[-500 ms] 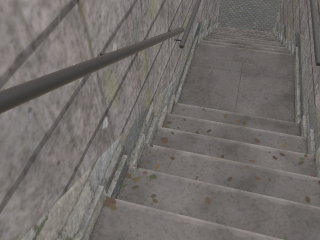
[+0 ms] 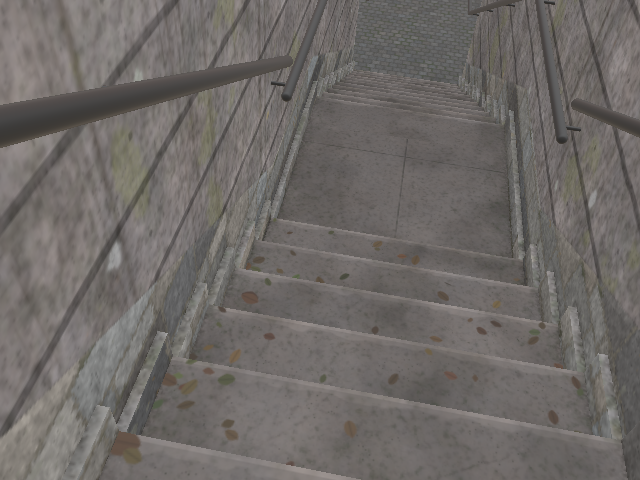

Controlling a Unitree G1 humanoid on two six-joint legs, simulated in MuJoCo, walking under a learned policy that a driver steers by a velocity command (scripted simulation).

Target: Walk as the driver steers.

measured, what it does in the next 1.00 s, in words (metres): steps on the spot: right foot, then left foot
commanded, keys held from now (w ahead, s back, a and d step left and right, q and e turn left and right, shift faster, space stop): shift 0.88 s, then w+shift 0.12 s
